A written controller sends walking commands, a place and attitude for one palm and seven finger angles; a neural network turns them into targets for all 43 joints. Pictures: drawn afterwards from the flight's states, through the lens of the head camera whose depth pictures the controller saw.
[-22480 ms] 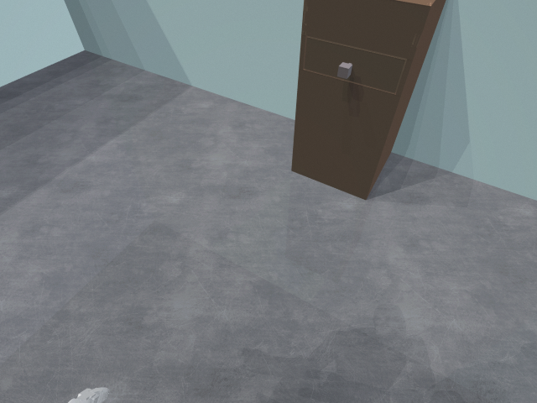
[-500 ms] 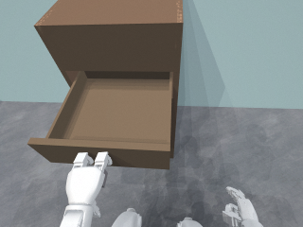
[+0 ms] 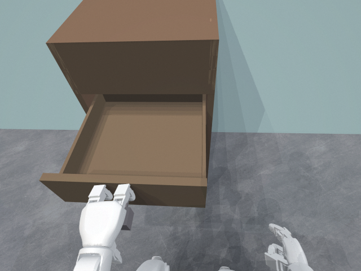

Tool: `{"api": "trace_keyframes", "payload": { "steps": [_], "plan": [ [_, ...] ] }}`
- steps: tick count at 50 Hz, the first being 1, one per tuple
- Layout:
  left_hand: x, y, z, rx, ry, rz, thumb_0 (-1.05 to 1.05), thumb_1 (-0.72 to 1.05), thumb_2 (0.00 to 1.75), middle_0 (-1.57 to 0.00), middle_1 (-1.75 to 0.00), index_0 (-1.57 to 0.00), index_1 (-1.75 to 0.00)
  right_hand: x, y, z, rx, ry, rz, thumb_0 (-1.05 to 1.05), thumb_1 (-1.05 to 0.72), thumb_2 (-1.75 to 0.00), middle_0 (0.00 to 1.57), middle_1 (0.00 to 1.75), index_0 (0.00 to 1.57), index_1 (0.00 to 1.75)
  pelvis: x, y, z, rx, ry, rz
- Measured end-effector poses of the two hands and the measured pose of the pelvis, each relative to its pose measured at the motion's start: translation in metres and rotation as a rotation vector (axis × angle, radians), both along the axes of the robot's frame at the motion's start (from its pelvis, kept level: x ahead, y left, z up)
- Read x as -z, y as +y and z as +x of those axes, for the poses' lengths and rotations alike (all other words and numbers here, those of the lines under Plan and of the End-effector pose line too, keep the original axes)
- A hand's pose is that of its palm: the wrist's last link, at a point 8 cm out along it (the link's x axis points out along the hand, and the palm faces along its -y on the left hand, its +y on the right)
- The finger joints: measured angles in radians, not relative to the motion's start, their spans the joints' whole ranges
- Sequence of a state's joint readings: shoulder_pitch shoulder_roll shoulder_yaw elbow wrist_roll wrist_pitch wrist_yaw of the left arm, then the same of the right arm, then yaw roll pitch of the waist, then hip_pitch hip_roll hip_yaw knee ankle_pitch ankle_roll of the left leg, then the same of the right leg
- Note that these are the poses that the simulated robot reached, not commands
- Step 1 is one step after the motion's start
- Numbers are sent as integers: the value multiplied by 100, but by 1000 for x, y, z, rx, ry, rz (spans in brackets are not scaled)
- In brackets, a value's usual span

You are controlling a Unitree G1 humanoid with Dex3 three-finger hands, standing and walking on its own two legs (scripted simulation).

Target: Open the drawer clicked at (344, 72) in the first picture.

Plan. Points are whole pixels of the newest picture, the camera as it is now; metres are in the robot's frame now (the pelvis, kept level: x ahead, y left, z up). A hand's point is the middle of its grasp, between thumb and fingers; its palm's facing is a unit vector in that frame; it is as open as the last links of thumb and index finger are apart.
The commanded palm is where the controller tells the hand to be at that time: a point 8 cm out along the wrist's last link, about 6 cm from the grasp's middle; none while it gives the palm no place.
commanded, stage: lift the hand off the handle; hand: left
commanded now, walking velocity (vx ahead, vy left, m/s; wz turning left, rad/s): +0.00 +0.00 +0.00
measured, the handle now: (123, 210) +0.26 +0.16 -0.04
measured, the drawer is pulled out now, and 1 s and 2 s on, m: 0.30 0.30 0.30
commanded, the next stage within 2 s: draw the hand back to the body in 1.78 s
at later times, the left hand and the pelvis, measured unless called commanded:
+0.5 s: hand (105, 217) +0.23 +0.18 +0.01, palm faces +0.00 -0.13 -0.99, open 13.2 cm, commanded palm +0.21 +0.18 +0.08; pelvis +0.01 +0.00 +0.02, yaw +0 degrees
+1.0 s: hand (102, 203) +0.24 +0.18 +0.06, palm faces +0.04 -0.16 -0.99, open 13.8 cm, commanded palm +0.21 +0.18 +0.12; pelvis +0.02 +0.00 +0.04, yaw -1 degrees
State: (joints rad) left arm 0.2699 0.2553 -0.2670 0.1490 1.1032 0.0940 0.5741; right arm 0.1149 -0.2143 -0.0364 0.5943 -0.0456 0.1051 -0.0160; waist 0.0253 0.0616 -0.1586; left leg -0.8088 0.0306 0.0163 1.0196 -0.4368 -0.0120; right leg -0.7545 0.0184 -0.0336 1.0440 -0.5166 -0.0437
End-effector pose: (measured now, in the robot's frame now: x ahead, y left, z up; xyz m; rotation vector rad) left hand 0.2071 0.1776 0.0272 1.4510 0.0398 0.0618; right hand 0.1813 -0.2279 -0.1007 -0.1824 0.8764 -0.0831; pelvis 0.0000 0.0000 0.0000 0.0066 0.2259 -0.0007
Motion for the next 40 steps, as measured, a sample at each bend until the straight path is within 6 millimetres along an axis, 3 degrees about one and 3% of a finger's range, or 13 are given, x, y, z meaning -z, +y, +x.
{"api": "trace_keyframes", "payload": {
  "steps": [18,27,40],
  "plan": [
    [-34,8,0,-33,13,-16,0,-49,30,-32,-120,-43,-122,-25,13,23,-50,-47,30,1,-90,-90,20,30,20,30,-18,-1,8,-5,-52,2],
    [-42,9,2,-34,28,-18,0,-49,30,-33,-121,-43,-124,-29,12,29,-60,-51,34,1,-90,-90,20,30,20,30,-21,-2,11,-7,-64,4],
    [-73,6,11,-27,-57,-26,0,-49,30,-36,-122,-36,-122,-32,13,30,-64,-42,52,1,-90,-90,20,30,20,30,-28,-3,15,-2,-79,8]
  ]
}}
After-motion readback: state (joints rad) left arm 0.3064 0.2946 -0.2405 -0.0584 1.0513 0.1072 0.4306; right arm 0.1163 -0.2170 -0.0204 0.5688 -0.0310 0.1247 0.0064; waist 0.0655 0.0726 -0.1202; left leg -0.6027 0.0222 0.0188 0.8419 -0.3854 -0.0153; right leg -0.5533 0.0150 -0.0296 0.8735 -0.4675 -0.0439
